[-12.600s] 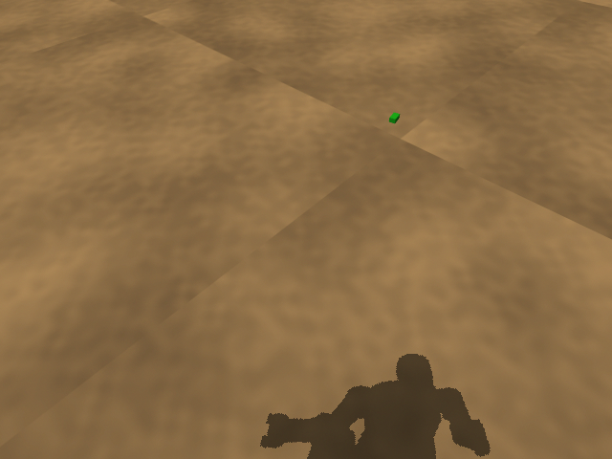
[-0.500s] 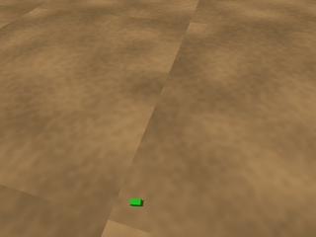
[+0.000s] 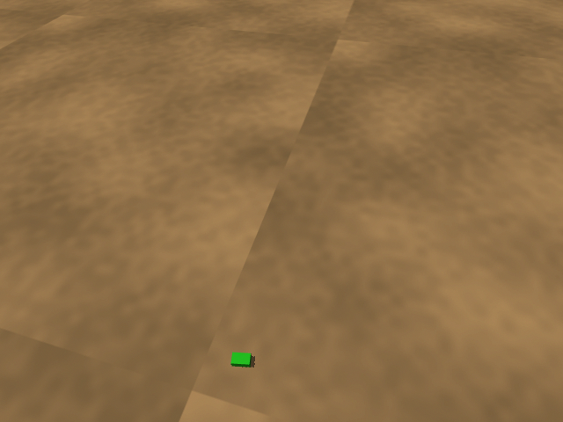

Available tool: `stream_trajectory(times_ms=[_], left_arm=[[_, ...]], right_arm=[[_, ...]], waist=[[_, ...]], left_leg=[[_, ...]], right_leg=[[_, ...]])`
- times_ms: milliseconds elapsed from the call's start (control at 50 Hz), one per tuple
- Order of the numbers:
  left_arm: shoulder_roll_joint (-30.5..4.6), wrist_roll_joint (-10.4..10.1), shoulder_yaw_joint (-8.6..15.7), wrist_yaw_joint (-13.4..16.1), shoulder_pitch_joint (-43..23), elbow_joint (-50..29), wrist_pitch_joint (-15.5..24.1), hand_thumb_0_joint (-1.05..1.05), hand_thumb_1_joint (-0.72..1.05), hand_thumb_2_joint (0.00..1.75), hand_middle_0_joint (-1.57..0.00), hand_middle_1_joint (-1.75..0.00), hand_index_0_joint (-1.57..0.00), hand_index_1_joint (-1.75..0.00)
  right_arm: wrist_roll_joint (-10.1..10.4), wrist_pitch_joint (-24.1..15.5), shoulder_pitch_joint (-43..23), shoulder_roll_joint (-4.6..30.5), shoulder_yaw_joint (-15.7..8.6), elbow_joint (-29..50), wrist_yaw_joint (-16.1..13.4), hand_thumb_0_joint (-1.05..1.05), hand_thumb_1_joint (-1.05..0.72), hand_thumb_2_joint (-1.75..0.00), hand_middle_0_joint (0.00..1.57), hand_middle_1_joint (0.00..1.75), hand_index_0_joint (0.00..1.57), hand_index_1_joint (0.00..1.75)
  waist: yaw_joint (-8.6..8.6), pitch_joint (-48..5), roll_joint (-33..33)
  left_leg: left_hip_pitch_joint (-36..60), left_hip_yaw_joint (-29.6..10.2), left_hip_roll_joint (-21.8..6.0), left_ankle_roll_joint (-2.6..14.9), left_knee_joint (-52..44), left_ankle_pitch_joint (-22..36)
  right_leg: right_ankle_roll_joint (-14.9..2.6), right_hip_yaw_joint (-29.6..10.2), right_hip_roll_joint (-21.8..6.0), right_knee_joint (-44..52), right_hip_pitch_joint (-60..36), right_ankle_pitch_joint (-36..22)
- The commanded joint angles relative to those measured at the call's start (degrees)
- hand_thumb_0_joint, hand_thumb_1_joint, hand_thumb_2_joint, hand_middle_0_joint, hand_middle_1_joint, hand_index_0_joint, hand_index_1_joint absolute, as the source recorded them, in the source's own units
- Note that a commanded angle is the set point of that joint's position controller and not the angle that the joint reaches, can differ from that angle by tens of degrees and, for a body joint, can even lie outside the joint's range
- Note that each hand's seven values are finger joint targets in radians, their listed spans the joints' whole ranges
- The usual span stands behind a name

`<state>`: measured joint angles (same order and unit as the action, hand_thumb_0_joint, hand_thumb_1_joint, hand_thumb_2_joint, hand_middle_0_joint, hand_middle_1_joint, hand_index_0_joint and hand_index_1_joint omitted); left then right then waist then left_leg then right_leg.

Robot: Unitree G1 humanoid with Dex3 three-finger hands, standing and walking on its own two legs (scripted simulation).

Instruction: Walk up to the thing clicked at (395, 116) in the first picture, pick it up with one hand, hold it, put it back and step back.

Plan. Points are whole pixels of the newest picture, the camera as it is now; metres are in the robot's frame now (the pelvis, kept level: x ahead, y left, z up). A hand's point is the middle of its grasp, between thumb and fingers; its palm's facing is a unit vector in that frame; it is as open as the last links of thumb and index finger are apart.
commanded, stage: stand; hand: left
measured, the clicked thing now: (241, 359) +0.44 +0.21 -0.77
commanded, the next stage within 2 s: walk up in 0.52 s
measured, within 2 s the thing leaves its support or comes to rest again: neither
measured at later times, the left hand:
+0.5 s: hand out of the picture +0.06 +0.25 -0.16, palm faces -0.03 -0.94 -0.34, open 7.3 cm
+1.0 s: hand out of the picture +0.08 +0.24 -0.16, palm faces +0.01 -0.94 -0.33, open 7.3 cm
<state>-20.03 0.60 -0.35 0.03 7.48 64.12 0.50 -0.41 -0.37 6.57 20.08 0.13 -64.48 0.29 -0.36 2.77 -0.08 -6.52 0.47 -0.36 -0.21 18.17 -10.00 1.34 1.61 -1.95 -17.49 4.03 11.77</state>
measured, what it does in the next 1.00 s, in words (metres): stands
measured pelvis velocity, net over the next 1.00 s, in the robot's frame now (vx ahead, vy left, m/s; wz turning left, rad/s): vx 0.02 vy -0.01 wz -0.01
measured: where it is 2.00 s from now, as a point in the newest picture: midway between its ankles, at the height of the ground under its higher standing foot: outside the picture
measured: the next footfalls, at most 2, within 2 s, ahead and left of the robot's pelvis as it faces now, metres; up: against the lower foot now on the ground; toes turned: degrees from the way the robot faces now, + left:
none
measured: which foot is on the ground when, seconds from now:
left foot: down 0.00-1.00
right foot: down 0.00-1.00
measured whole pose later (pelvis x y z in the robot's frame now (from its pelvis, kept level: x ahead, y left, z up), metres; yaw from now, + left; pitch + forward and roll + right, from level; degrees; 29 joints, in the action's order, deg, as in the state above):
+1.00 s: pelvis +0.02 -0.01 +0.00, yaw +0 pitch -2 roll +0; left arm -19.9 0.8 1.8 -0.5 8.4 63.4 -0.4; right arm -0.9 -0.9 7.9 20.1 -1.2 -62.1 -0.2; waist -0.7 2.2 0.4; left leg -5.5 0.6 -1.6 -1.2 20.2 -12.7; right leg 0.1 1.4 -0.7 -19.6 3.3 14.3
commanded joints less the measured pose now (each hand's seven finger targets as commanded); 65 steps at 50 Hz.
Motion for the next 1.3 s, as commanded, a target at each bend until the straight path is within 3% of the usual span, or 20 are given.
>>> stream_trajectory(times_ms=[0,180,340,480,500,600,680,780,940,1100,1280], left_arm=[[-12.31,0.16,2.69,0.55,-1.42,-3.10,1.12,0.00,0.90,0.90,-0.20,-0.30,-0.20,-0.30],[-12.20,0.21,2.56,0.54,-1.37,-3.33,1.14,0.00,0.90,0.90,-0.20,-0.30,-0.20,-0.30],[-11.91,0.12,2.45,0.49,-1.17,-3.17,1.08,0.00,0.90,0.90,-0.20,-0.30,-0.20,-0.30],[-12.20,0.14,2.60,0.57,-1.34,-3.32,1.19,0.00,0.90,0.90,-0.20,-0.30,-0.20,-0.30],[-12.67,0.40,3.84,0.15,-1.72,-3.71,0.79,0.00,0.90,0.90,-0.20,-0.30,-0.20,-0.30],[-11.64,0.37,4.08,-0.20,-1.51,-3.64,0.12,0.00,0.90,0.90,-0.20,-0.30,-0.20,-0.30],[-11.83,0.46,4.41,-0.24,-1.27,-3.72,0.12,0.00,0.90,0.90,-0.20,-0.30,-0.20,-0.30],[-12.17,0.44,4.57,-0.21,-0.98,-3.96,0.37,0.00,0.90,0.90,-0.20,-0.30,-0.20,-0.30],[-12.46,0.40,4.88,0.12,-1.35,-4.62,0.32,0.00,0.90,0.90,-0.20,-0.30,-0.20,-0.30],[-12.15,0.14,4.86,0.24,-1.31,-4.91,0.22,0.00,0.90,0.90,-0.20,-0.30,-0.20,-0.30],[-12.03,0.11,4.89,0.07,-1.80,-5.11,0.05,0.00,0.90,0.90,-0.20,-0.30,-0.20,-0.30]], right_arm=[[-0.05,-1.38,-1.33,12.17,-2.09,3.40,-0.84,0.00,-0.90,-0.90,0.20,0.30,0.20,0.30],[-0.20,-1.54,-1.45,12.09,-2.06,3.42,-0.92,0.00,-0.90,-0.90,0.20,0.30,0.20,0.30],[-0.08,-1.41,-1.92,12.34,-2.27,3.17,-0.84,0.00,-0.90,-0.90,0.20,0.30,0.20,0.30],[-0.12,-1.58,-1.69,12.40,-2.35,3.27,-0.85,0.00,-0.90,-0.90,0.20,0.30,0.20,0.30],[-0.37,-2.07,-0.70,12.92,-3.02,3.87,-0.81,0.00,-0.90,-0.90,0.20,0.30,0.20,0.30],[-0.80,-2.38,-1.32,12.50,-3.16,4.22,-1.14,0.00,-0.90,-0.90,0.20,0.30,0.20,0.30],[-0.74,-2.52,-0.82,12.46,-3.34,4.66,-1.29,0.00,-0.90,-0.90,0.20,0.30,0.20,0.30],[-0.53,-2.45,-0.48,12.21,-3.36,5.61,-1.30,0.00,-0.90,-0.90,0.20,0.30,0.20,0.30],[-0.51,-2.02,0.39,12.06,-3.75,6.28,-1.45,0.00,-0.90,-0.90,0.20,0.30,0.20,0.30],[-0.43,-1.91,-0.13,12.11,-3.74,6.52,-1.58,0.00,-0.90,-0.90,0.20,0.30,0.20,0.30],[-0.47,-1.94,-0.70,12.12,-3.62,6.72,-1.60,0.00,-0.90,-0.90,0.20,0.30,0.20,0.30]], waist=[[0.39,-3.83,0.22],[0.15,-4.28,0.06],[0.00,-3.54,0.13],[0.09,-4.53,0.14],[0.34,-6.60,1.96],[-0.34,-2.72,-0.52],[-0.20,-1.24,-1.19],[-0.11,-2.75,0.14],[0.34,-4.81,1.32],[0.02,-4.57,0.34],[-0.22,-3.70,-0.06]], left_leg=[[1.59,-5.21,-7.25,1.61,-1.86,9.96],[1.27,-5.27,-7.40,1.46,-1.98,11.67],[1.23,-5.25,-7.07,1.39,-2.06,9.04],[2.05,-5.30,-7.34,1.53,-1.64,11.82],[2.84,-4.94,-6.96,2.13,-2.52,8.52],[-0.13,-5.27,-7.05,2.33,-3.09,4.53],[-0.60,-5.04,-6.92,2.31,-2.59,5.92],[1.08,-3.91,-6.61,2.43,-0.51,10.45],[2.60,-2.80,-6.62,2.34,1.24,13.25],[3.55,-2.65,-7.08,2.54,1.36,15.93],[2.96,-2.50,-6.99,2.43,0.50,13.40]], right_leg=[[-2.21,-4.86,-6.60,2.76,0.33,-9.55],[-2.01,-4.49,-6.46,2.35,-0.01,-10.17],[-2.23,-4.78,-6.49,3.15,0.85,-8.79],[-2.17,-4.72,-6.60,2.72,0.21,-10.66],[-2.70,-3.14,-4.61,1.69,-1.44,-7.22],[-3.12,-3.98,-4.55,1.44,0.97,-3.88],[-3.41,-4.34,-4.52,1.14,1.39,-5.95],[-3.17,-4.61,-5.03,1.17,0.02,-11.58],[-3.44,-4.69,-5.21,0.08,-1.27,-15.44],[-3.44,-4.38,-4.74,-0.91,-0.96,-17.62],[-3.46,-4.62,-4.40,-0.60,-0.92,-15.18]])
